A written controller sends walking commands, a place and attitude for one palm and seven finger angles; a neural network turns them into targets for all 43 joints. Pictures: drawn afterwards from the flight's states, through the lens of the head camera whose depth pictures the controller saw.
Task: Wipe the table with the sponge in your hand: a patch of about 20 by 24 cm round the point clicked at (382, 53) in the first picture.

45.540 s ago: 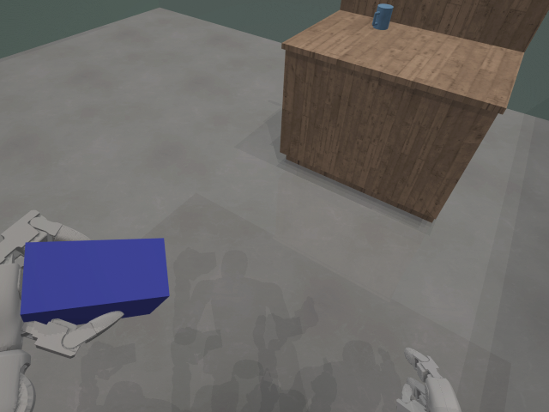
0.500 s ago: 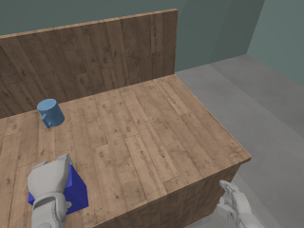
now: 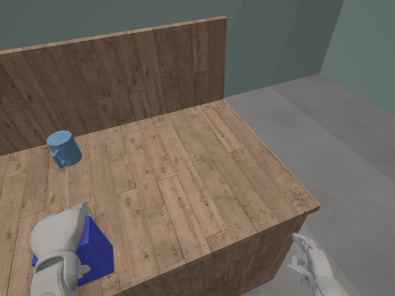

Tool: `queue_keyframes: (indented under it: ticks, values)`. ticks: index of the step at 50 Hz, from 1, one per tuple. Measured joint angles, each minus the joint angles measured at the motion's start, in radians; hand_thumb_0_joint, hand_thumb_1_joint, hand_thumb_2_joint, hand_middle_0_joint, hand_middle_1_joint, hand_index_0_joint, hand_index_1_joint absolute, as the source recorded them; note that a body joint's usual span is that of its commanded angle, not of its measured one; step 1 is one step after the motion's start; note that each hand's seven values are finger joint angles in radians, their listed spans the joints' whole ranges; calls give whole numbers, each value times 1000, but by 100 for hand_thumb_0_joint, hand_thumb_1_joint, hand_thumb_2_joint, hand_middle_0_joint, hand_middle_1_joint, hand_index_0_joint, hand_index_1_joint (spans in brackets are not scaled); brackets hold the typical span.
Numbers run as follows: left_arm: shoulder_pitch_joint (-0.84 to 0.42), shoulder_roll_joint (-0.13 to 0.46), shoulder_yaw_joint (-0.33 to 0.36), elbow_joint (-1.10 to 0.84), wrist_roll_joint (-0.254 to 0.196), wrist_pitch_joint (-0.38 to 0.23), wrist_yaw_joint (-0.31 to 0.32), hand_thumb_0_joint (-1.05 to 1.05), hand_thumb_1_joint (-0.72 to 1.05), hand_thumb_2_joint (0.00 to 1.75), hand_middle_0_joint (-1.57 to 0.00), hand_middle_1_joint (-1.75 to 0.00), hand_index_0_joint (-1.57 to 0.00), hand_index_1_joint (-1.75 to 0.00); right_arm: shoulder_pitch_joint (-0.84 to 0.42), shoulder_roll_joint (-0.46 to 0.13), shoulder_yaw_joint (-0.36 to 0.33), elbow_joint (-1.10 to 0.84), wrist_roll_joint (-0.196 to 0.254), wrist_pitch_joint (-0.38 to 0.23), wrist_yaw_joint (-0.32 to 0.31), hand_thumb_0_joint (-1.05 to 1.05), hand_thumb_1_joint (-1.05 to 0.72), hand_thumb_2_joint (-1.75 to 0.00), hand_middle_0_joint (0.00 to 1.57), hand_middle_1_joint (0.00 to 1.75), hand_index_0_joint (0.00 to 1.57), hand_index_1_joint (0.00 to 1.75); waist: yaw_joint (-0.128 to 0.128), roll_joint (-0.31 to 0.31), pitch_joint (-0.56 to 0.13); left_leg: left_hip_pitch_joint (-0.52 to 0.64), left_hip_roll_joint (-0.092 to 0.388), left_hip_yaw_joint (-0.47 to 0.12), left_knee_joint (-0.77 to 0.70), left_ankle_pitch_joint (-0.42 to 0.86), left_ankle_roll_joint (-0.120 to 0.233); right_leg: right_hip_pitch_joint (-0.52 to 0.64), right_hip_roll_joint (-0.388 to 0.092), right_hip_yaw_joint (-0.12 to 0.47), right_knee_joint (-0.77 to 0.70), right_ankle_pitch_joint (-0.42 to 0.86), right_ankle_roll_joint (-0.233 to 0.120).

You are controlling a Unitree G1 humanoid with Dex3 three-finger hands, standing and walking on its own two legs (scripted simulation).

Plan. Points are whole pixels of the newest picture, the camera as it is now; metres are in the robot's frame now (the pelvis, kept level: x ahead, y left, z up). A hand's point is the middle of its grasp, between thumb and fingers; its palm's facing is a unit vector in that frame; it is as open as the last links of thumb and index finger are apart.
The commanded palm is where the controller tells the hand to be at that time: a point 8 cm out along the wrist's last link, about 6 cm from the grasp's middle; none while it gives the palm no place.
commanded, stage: lift the sponge slowly off the table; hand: left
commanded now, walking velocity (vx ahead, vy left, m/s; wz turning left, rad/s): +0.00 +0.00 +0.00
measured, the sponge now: (82, 258) +0.18 +0.29 -0.03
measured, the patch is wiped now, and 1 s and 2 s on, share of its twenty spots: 1.00 1.00 1.00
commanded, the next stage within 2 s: bring the sponge back beside the body in 1.54 s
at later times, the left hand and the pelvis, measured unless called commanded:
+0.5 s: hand (66, 237) +0.18 +0.30 +0.05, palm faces +0.03 -0.16 -0.99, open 10.3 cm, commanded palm +0.15 +0.29 +0.12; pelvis -0.01 +0.01 +0.01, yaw +0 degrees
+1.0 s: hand (62, 229) +0.19 +0.29 +0.08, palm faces +0.06 -0.17 -0.98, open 10.3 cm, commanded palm +0.15 +0.29 +0.15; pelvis -0.01 +0.01 +0.01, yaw +0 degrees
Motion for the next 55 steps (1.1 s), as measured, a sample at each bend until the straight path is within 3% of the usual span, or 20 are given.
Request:
queue_keyframes:
  ticks: [19, 28, 36, 45, 55]
  values:
    - [-32, 21, -11, -38, 1, 8, -43, -2, -52, 105, -67, -133, -71, -134, -35, 23, 22, 16, -8, -6, -6, 1, -90, -90, 20, 30, 20, 30, 23, -1, 33, 70, -4, -5, -55, 32, 4, 78, -5, -2, -66, 35, 3]
    - [-48, 25, -18, -71, -9, 45, -88, -2, -52, 105, -68, -132, -72, -133, -38, 15, 29, 16, -5, 4, -2, 1, -90, -90, 20, 30, 19, 30, 12, 5, 33, 89, -11, -2, -80, 44, 9, 94, -12, 2, -86, 44, 8]
    - [-19, 47, 1, -130, -14, 39, -99, -2, -52, 105, -68, -132, -72, -133, -35, 13, 28, 14, -6, 11, 8, 1, -90, -90, 20, 30, 20, 30, 14, 1, 33, 105, -8, 5, -90, 44, 9, 107, -8, 10, -94, 46, 8]
    - [-22, 62, 6, -171, -35, 82, -129, -2, -52, 105, -68, -132, -72, -133, -39, -1, 28, 8, 2, 16, 4, 1, -90, -90, 20, 30, 20, 31, 16, 10, 41, 116, -11, -3, -93, 48, 10, 122, -11, 2, -99, 47, 8]
    - [-51, 76, 5, -212, -36, 69, -148, -2, -52, 105, -68, -132, -72, -133, -46, 8, 36, 7, 0, 16, 2, 1, -90, -90, 20, 30, 19, 30, 14, 14, 44, 121, -8, -2, -105, 57, 5, 121, -8, 5, -103, 54, 4]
